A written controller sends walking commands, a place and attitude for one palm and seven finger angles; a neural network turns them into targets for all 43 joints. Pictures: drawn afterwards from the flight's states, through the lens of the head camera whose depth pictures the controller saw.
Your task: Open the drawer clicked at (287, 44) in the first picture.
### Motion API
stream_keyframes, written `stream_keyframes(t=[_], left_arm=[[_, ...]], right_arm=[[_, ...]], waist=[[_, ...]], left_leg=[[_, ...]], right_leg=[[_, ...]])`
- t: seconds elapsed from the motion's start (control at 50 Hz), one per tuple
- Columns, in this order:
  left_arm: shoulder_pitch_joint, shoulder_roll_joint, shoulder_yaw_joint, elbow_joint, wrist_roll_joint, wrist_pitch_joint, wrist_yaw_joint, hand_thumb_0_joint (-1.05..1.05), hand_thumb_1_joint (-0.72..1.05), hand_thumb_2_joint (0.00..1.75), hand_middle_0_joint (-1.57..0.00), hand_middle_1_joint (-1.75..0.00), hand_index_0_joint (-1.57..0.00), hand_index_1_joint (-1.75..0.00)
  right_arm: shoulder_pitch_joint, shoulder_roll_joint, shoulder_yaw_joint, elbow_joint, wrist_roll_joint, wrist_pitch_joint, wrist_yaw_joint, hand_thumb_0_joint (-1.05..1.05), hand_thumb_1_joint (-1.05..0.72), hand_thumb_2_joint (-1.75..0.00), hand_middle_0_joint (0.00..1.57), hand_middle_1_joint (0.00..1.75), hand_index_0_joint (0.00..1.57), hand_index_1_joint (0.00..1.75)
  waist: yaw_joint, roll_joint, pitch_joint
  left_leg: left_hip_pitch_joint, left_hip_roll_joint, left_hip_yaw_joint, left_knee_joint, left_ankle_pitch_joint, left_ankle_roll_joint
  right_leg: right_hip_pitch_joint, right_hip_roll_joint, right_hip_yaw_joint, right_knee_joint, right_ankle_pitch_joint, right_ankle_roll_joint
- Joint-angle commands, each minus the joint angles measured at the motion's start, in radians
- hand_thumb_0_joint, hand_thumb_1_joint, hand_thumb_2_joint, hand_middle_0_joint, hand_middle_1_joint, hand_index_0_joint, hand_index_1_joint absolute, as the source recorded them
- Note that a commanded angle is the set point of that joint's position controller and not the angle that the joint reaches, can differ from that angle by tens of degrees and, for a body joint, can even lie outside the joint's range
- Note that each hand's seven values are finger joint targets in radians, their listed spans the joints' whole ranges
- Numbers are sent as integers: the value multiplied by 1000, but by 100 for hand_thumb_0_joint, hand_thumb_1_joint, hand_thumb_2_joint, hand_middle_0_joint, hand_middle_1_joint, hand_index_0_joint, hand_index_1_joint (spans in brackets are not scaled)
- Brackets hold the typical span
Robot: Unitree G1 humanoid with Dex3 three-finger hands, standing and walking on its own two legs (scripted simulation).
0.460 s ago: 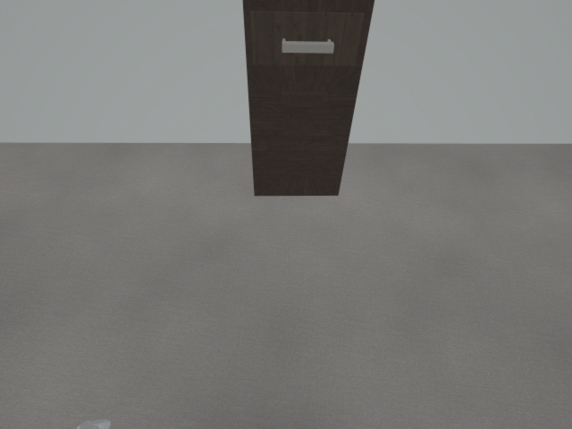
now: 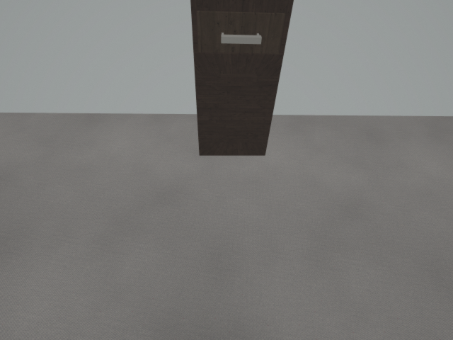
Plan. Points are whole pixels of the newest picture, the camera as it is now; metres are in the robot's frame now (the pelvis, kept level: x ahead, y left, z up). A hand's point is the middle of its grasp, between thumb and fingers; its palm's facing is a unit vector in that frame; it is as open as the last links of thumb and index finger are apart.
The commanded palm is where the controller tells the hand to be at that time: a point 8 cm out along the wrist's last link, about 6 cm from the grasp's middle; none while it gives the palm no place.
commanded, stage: stand and wait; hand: left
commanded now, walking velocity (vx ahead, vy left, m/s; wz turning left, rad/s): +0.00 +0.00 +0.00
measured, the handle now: (240, 37) +1.32 +0.02 +0.00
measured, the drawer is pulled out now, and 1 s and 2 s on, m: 0.00 0.00 0.00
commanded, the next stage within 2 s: look at it before walking up in 0.36 s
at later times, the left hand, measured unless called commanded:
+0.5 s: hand out of the picture +0.07 +0.24 -0.15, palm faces -0.02 -0.94 -0.34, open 7.4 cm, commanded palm none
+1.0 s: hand out of the picture +0.06 +0.24 -0.16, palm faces -0.02 -0.94 -0.33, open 7.4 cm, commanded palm none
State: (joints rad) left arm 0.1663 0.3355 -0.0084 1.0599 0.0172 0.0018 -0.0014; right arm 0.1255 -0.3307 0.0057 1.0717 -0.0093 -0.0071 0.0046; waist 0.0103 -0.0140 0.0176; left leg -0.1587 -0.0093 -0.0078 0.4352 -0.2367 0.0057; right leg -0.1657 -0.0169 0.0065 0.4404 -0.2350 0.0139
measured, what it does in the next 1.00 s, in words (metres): stands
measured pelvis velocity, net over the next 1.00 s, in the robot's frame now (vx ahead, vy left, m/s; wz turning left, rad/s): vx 0.00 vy -0.01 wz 0.00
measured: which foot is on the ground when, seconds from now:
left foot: down 0.00-1.00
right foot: down 0.00-1.00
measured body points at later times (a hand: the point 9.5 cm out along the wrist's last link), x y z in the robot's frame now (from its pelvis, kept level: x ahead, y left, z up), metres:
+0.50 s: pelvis -0.01 -0.01 +0.00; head -0.02 -0.01 +0.45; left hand +0.07 +0.29 -0.13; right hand +0.06 -0.30 -0.13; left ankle +0.00 +0.12 -0.74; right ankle +0.00 -0.13 -0.74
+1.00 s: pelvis +0.00 -0.01 +0.00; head +0.00 -0.01 +0.45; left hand +0.06 +0.29 -0.13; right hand +0.07 -0.30 -0.13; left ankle +0.00 +0.12 -0.74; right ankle +0.00 -0.13 -0.74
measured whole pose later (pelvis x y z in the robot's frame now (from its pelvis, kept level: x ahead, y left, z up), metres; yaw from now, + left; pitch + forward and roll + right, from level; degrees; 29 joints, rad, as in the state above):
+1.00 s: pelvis +0.00 -0.01 +0.00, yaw +0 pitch -2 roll +0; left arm 0.16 0.34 -0.01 1.10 0.02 -0.01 0.00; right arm 0.13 -0.34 0.01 1.12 0.00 -0.01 0.01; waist 0.01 -0.01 0.03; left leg -0.14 0.00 -0.01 0.38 -0.20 -0.01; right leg -0.15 0.00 0.00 0.39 -0.20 0.00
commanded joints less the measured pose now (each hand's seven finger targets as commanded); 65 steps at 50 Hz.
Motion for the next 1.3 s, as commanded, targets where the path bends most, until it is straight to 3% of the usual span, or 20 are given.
stream_keyframes(t=[0.0,0.16,0.4,0.88,1.06,1.1,1.12,1.16,1.22,1.26,1.28], left_arm=[[-60,205,43,-64,-6,-23,12,0,90,90,-20,-30,-20,-30],[-54,210,41,-44,-7,-26,14,0,90,90,-20,-30,-20,-30],[-62,210,41,-40,-5,-27,13,0,90,90,-20,-30,-20,-30],[-55,209,40,-33,-4,-26,11,0,90,90,-20,-30,-20,-30],[-53,212,42,-32,-5,-31,13,0,90,90,-20,-30,-20,-30],[6,106,21,-7,-6,-10,14,0,90,90,-20,-30,-20,-30],[32,89,20,-5,-2,0,12,0,90,90,-20,-30,-20,-30],[48,94,32,-28,4,14,-1,0,90,90,-20,-30,-20,-30],[78,84,51,-75,8,14,-17,0,90,90,-20,-30,-20,-30],[82,33,56,-108,7,2,-25,0,90,90,-20,-30,-20,-30],[51,13,60,-129,6,-3,-29,0,90,90,-20,-30,-20,-30]], right_arm=[[-62,-210,-46,-63,-1,-28,-16,0,-90,-90,20,30,20,30],[-47,-214,-42,-35,1,-29,-16,0,-90,-90,20,30,20,30],[-42,-212,-42,-23,-1,-25,-13,0,-90,-90,20,30,20,30],[-49,-214,-39,-21,2,-26,-14,0,-90,-90,20,30,20,30],[-49,-214,-39,-21,3,-28,-16,0,-90,-90,20,30,20,30],[7,-106,-16,4,-6,-13,-14,0,-90,-90,20,30,20,30],[36,-89,-16,6,-8,-6,-13,0,-90,-90,20,30,20,30],[54,-104,-30,-9,-13,1,-13,0,-90,-90,20,30,20,30],[90,-139,-55,-45,-13,-1,-15,0,-90,-90,20,30,20,30],[136,-164,-75,-55,-11,-16,-20,0,-90,-90,20,30,20,30],[156,-161,-84,-57,-10,-26,-21,0,-90,-90,20,30,20,30]], waist=[[-7,28,-33],[-7,15,-49],[-10,0,-12],[-6,23,-22],[-7,11,-50],[-9,11,-50],[-8,11,-39],[-8,22,52],[-13,72,116],[-29,168,106],[-41,205,96]], left_leg=[[-26,116,-97,-106,86,32],[-7,121,-93,-104,126,28],[-15,118,-97,-121,73,23],[3,125,-100,-135,99,22],[30,129,-92,-121,177,20],[42,125,-56,-99,58,0],[38,124,-45,-86,-39,1],[-29,135,-51,-103,-254,14],[-41,195,-114,-130,-422,55],[30,307,-213,-189,-399,118],[85,361,-222,-204,-292,154]], right_leg=[[0,-96,92,-86,68,-42],[15,-103,95,-92,114,-45],[-20,-100,114,-127,32,-45],[-3,-98,104,-130,71,-41],[25,-106,97,-119,169,-44],[-1,-91,107,-112,38,-34],[-34,-81,118,-103,-63,-37],[-124,-52,139,-89,-244,-49],[-248,8,123,31,-314,-59],[-331,58,18,236,-208,-45],[-385,32,-27,319,-223,-33]])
